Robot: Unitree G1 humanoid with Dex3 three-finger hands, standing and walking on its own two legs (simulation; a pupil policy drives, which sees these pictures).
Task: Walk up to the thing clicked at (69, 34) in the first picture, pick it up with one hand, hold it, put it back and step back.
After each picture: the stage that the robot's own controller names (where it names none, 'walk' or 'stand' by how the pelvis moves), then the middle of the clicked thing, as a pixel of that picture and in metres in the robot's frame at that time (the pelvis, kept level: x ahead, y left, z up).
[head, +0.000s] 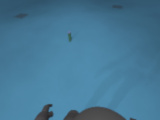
stand; (69, 36) +1.70 +0.56 -0.65
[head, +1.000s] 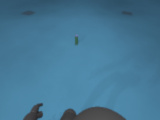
walk; (76, 40) +1.60 +0.28 -0.64
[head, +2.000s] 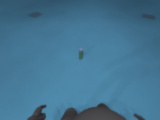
walk; (80, 53) +1.10 +0.18 -0.64
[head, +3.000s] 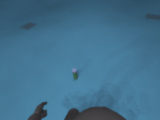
walk; (75, 74) +0.66 +0.25 -0.63
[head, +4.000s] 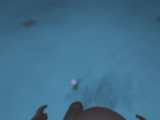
walk; (74, 85) +0.44 +0.24 -0.63
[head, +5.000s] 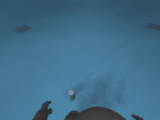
stand; (71, 95) +0.35 +0.22 -0.65
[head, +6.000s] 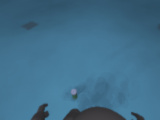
stand; (74, 94) +0.35 +0.19 -0.64
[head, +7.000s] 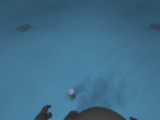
stand; (72, 94) +0.36 +0.22 -0.66
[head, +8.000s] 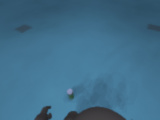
stand; (70, 94) +0.37 +0.23 -0.66
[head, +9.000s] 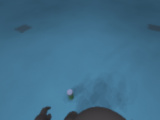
stand; (70, 95) +0.36 +0.23 -0.66
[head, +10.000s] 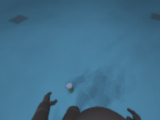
go down; (70, 88) +0.37 +0.24 -0.64
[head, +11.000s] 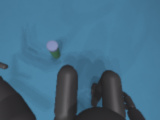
go down; (54, 51) +0.43 +0.29 -0.22
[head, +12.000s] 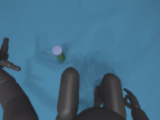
close in; (60, 55) +0.42 +0.29 -0.26
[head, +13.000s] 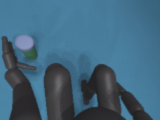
close in; (29, 50) +0.40 +0.33 -0.15
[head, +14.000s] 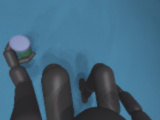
close; (24, 50) +0.39 +0.33 -0.15
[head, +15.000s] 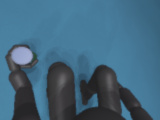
lift; (27, 56) +0.34 +0.34 -0.15
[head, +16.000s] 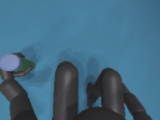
lift; (22, 64) +0.26 +0.40 -0.13
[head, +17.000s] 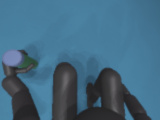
lift; (25, 61) +0.29 +0.39 -0.13
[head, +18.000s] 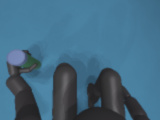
lift; (28, 61) +0.30 +0.38 -0.13
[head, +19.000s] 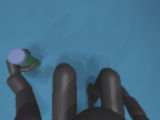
lift; (28, 60) +0.31 +0.38 -0.12
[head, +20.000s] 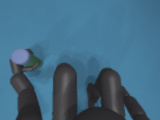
lift; (31, 60) +0.31 +0.36 -0.13
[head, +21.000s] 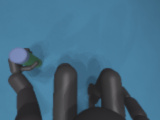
lift; (30, 60) +0.31 +0.38 -0.12
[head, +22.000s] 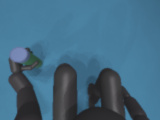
lift; (30, 59) +0.32 +0.37 -0.12
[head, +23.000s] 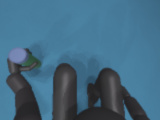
lift; (29, 60) +0.31 +0.38 -0.13
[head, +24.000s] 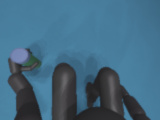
lift; (29, 60) +0.32 +0.36 -0.14
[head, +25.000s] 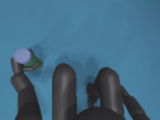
lift; (31, 60) +0.32 +0.36 -0.14
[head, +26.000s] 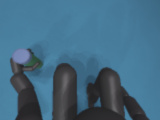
lift; (31, 60) +0.31 +0.36 -0.14
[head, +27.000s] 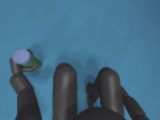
lift; (31, 61) +0.31 +0.36 -0.14
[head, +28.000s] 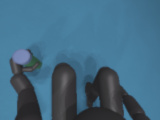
lift; (31, 61) +0.31 +0.35 -0.15
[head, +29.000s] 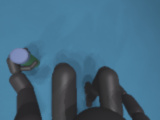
lift; (28, 60) +0.32 +0.36 -0.15
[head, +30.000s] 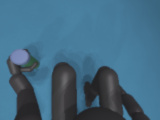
lift; (28, 61) +0.31 +0.36 -0.16
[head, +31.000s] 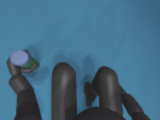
lift; (28, 62) +0.31 +0.36 -0.16
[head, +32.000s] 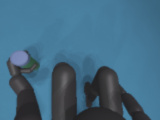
lift; (28, 62) +0.31 +0.36 -0.16
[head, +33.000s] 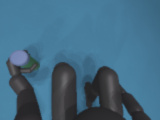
lift; (28, 62) +0.31 +0.36 -0.15
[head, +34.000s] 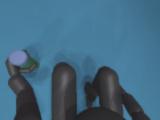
lift; (28, 62) +0.31 +0.36 -0.15
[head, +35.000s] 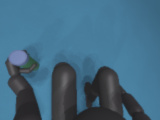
lift; (28, 62) +0.31 +0.36 -0.15
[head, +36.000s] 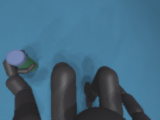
lift; (26, 62) +0.30 +0.37 -0.15
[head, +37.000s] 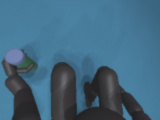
lift; (25, 62) +0.31 +0.37 -0.15
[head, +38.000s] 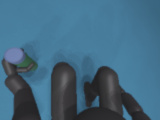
lift; (25, 61) +0.30 +0.37 -0.15
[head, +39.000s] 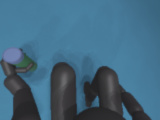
lift; (24, 62) +0.30 +0.37 -0.15
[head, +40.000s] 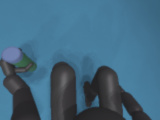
lift; (23, 61) +0.31 +0.38 -0.15
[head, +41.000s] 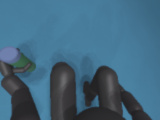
lift; (22, 62) +0.30 +0.38 -0.15
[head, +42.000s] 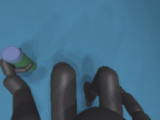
lift; (23, 61) +0.30 +0.38 -0.15
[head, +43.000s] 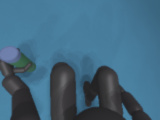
lift; (22, 62) +0.30 +0.38 -0.15
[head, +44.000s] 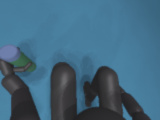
lift; (22, 61) +0.30 +0.38 -0.15
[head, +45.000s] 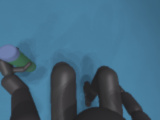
lift; (21, 61) +0.30 +0.38 -0.15
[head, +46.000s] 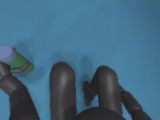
lift; (19, 61) +0.30 +0.39 -0.15
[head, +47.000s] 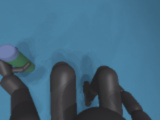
lift; (20, 61) +0.30 +0.38 -0.15
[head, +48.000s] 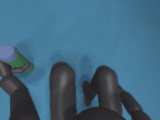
lift; (19, 61) +0.30 +0.39 -0.15
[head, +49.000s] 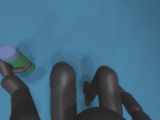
lift; (21, 61) +0.30 +0.38 -0.15
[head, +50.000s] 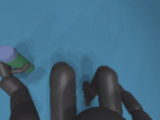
lift; (19, 62) +0.30 +0.39 -0.15
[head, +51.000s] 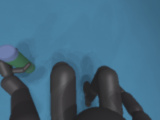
lift; (20, 62) +0.30 +0.39 -0.15
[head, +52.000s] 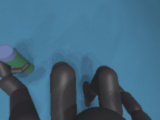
lift; (19, 62) +0.30 +0.39 -0.14
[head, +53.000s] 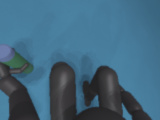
lift; (18, 62) +0.30 +0.39 -0.14
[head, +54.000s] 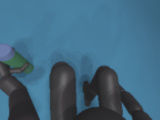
lift; (18, 61) +0.30 +0.39 -0.14
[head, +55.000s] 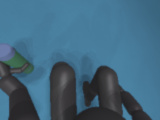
lift; (18, 61) +0.30 +0.39 -0.15
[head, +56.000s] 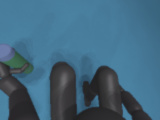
lift; (18, 62) +0.29 +0.39 -0.14
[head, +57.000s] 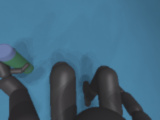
lift; (18, 62) +0.30 +0.39 -0.14
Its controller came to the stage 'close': yes
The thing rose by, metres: 0.06
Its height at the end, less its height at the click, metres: +0.00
